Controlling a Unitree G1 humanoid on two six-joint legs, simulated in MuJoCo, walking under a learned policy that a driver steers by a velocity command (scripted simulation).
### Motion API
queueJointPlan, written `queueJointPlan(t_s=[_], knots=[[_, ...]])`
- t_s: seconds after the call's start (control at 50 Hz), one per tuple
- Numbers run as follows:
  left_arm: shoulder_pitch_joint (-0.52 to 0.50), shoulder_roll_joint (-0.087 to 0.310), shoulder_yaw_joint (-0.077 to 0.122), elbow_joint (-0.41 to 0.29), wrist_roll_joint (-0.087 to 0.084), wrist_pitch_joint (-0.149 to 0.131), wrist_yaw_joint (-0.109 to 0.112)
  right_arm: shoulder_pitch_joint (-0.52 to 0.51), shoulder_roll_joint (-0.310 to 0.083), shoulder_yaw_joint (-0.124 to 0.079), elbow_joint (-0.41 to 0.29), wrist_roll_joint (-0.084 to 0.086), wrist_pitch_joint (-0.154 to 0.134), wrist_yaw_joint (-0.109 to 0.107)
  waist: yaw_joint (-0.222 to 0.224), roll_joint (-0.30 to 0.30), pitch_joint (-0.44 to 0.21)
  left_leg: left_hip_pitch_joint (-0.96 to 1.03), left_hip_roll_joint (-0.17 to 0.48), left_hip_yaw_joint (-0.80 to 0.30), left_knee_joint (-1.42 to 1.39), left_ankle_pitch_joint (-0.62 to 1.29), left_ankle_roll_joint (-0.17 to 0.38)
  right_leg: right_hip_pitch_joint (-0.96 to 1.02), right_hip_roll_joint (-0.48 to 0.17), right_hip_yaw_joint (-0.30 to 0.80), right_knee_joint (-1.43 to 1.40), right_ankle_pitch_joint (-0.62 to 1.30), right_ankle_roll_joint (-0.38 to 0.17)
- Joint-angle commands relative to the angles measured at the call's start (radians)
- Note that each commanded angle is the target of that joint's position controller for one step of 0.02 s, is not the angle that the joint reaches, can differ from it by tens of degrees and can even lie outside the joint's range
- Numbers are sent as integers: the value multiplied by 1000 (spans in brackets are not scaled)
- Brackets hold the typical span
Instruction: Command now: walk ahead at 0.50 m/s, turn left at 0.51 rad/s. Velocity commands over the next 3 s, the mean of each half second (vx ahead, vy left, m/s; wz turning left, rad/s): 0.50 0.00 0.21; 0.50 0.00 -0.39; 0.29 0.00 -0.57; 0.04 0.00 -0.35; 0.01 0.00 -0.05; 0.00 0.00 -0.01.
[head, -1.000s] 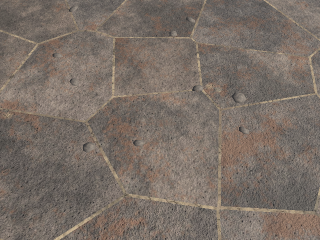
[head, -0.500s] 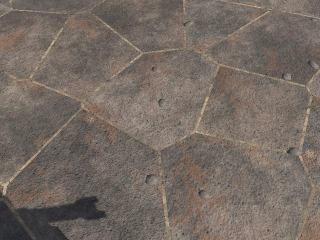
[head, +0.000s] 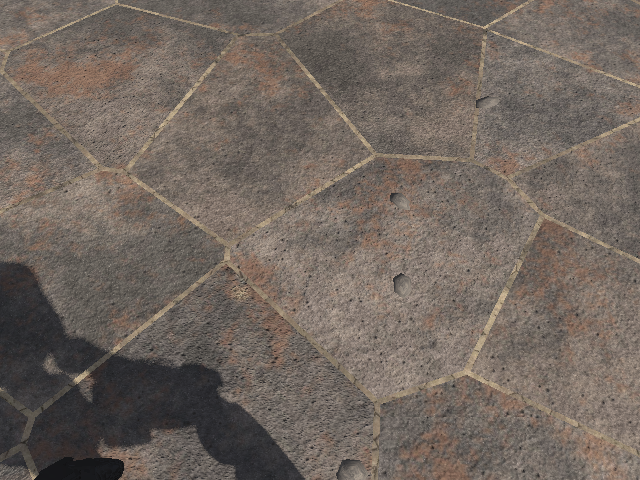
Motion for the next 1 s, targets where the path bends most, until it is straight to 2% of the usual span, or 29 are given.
queueJointPlan(t_s=[0.02, 0.08, 0.14, 0.18, 0.2, 0.22, 0.24, 0.26, 0.28, 0.3, 0.32, 0.36, 0.4, 0.48, 0.52, 0.58, 0.64, 0.66, 0.68, 0.7, 0.72, 0.74, 0.76, 0.78, 0.82, 0.86, 0.88, 0.94, 1.0], knots=[[-69, 36, 2, -62, -6, -12, -11, -25, -168, -46, -55, 6, -14, -18, 1, 95, -41, -84, 195, -145, -118, 175, 127, 136, 53, -42, -203, 212, 9], [-139, 48, 4, -79, -20, -23, -27, 40, -163, -42, -12, 10, -14, -17, -34, 105, -22, -28, 235, -188, -96, 115, 118, 161, 63, -33, -290, 260, -12], [-151, 77, 16, -91, -20, -30, -35, 69, -161, -41, 15, 7, -5, -18, -30, 125, -12, 98, 287, -251, -28, 166, 106, 141, 69, -28, -348, 144, -54], [-87, 93, 27, -80, -20, -34, -32, 57, -166, -43, 23, 6, 3, -17, 9, 152, -26, 139, 292, -261, 37, 317, 88, 221, 87, -57, -382, 57, -93], [11, 117, 42, -55, -15, -37, -27, 44, -149, -36, 20, 4, 4, -16, 61, 141, -86, 134, 245, -226, 147, 456, 66, 367, 95, -72, -415, 76, -126], [164, 159, 56, -35, -2, -40, -21, 29, -116, -20, 1, -7, 3, -14, 133, 97, -229, 29, 196, -179, 371, 409, 32, 626, -20, 35, -364, 119, -194], [302, 241, 82, -3, 5, -30, -20, 150, -60, -1, -3, 9, -9, -14, 131, -137, -391, -323, 47, -60, 739, 77, -58, 1013, -225, 416, -381, -29, -357], [342, 175, 69, 26, -27, -24, -32, 154, -84, 2, 0, 12, -19, -14, 139, -231, -383, -507, 23, -81, 888, -380, -75, 1055, -297, 670, -519, -237, -384], [290, 116, 51, 22, -40, -18, -30, 53, -155, -17, -11, 23, -22, -12, 151, -119, -223, -591, 81, -97, 951, -324, -72, 937, -273, 581, -546, -351, -340], [225, 96, 41, 8, -29, -10, -26, -29, -155, -16, -31, 19, -24, -11, 135, -45, -128, -588, 129, -47, 932, -246, -70, 804, -233, 458, -568, -305, -309], [183, 76, 32, 10, -20, -4, -25, -79, -142, -16, -44, 3, -28, -8, 113, -11, -47, -578, 162, -19, 864, -188, -73, 683, -190, 371, -603, -212, -302], [151, 54, 22, 11, -8, -9, -25, -57, -109, -15, -35, -3, -26, -3, 67, -51, -32, -485, 206, -3, 771, -123, -81, 571, -132, 268, -647, -66, -286], [158, 67, 25, 25, -19, -14, -24, -48, -74, -6, -28, -4, -20, -1, 56, -68, -38, -464, 216, 26, 701, -100, -96, 534, -116, 191, -676, 44, -299], [201, 115, 38, 56, -34, -5, -13, -190, -39, 12, -71, -19, -36, 1, 90, -35, -15, -439, 209, 53, 419, 93, -124, 507, -80, 98, -700, 155, -292], [237, 130, 43, 73, -41, 4, -7, -259, -33, 16, -82, -14, -46, 9, 114, -34, -8, -376, 177, 64, 288, 197, -136, 492, -61, 71, -689, 155, -276], [300, 139, 46, 99, -50, 19, -1, -335, -50, 10, -101, -2, -58, 22, 133, -39, -4, -325, 149, 54, 195, 247, -136, 525, -87, 109, -652, 123, -263], [306, 152, 54, 106, -50, 34, 8, -324, -91, -6, -102, 2, -71, 26, 97, -61, -16, -247, 142, 38, 127, 170, -107, 578, -120, 170, -580, 107, -231], [297, 151, 54, 105, -48, 38, 10, -271, -108, -16, -88, 2, -74, 24, 60, -63, -38, -158, 136, 50, 97, 149, -89, 568, -108, 166, -525, 149, -214], [297, 129, 46, 102, -42, 39, 9, -165, -144, -35, -59, -4, -75, 15, 7, -51, -104, 10, 141, 58, 80, 132, -61, 532, -57, 136, -400, 216, -187], [280, 69, 23, 74, -24, 37, 7, -5, -204, -54, -42, -23, -75, 4, -68, 21, -245, 270, 294, -76, 118, 117, 1, 388, 7, 92, -132, 79, -149], [405, -31, -6, 46, -33, 23, 8, 75, -285, -73, -20, -32, -59, 2, -29, 296, -393, 587, 534, -466, 63, -21, 141, 48, 141, -25, 211, -390, -85], [400, 50, 10, 58, -58, 17, 9, 85, -207, -56, -12, -21, -53, 7, -45, 292, -383, 550, 540, -616, -24, -214, 165, -75, 101, 46, 369, -474, -77], [314, 116, 32, 45, -69, 19, 9, 31, -146, -38, -14, -14, -52, 5, -49, 205, -237, 435, 502, -468, -45, -232, 123, -125, 59, 49, 414, -389, -78], [264, 113, 35, 37, -61, 24, 11, -30, -116, -27, -14, -15, -52, 5, -27, 155, -160, 318, 458, -344, -66, -144, 97, -104, 23, 26, 400, -310, -73], [238, 85, 40, 27, -48, 41, 7, -109, -69, -14, -3, -26, -56, 8, 25, 158, -70, 144, 394, -181, -131, 4, 78, -35, -23, 23, 332, -218, -65], [242, 43, 36, 24, -48, 62, 3, -133, -63, -18, 11, -25, -68, 7, 47, 136, -45, 72, 372, -78, -184, 90, 77, 10, -34, 11, 310, -174, -62], [232, 28, 32, 6, -47, 70, 1, -137, -91, -27, 21, -24, -74, 6, 61, 148, -33, 48, 396, -53, -203, 129, 96, 3, -42, 11, 283, -151, -52], [167, 23, 28, -23, -40, 73, -7, -130, -116, -39, 49, -24, -77, 0, 53, 97, -10, 62, 386, 55, -226, 209, 97, -26, -46, 9, 146, -32, -41], [81, 8, 19, -50, -41, 64, -28, -118, -146, -45, 67, -18, -69, -7, 23, 77, 7, 77, 367, 161, -227, 251, 75, 14, -31, -34, -33, 118, -57]])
